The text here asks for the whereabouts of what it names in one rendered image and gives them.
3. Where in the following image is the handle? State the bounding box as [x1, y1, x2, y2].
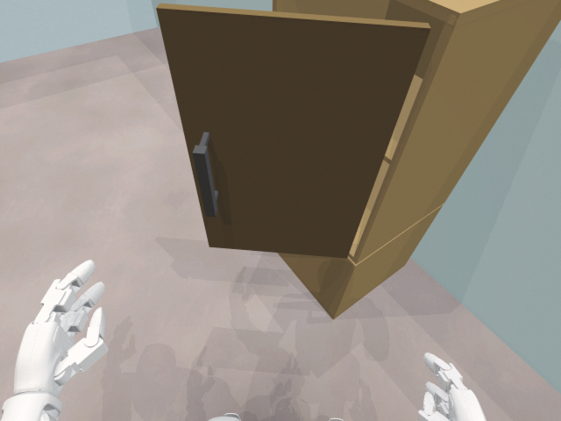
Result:
[193, 132, 218, 217]

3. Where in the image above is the left robot hand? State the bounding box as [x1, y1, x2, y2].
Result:
[13, 260, 108, 398]

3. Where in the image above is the robot left forearm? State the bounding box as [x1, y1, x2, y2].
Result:
[1, 391, 63, 421]

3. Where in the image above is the cupboard door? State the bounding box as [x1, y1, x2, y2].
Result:
[156, 4, 431, 259]

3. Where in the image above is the right robot hand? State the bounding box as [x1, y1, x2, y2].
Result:
[419, 353, 486, 421]

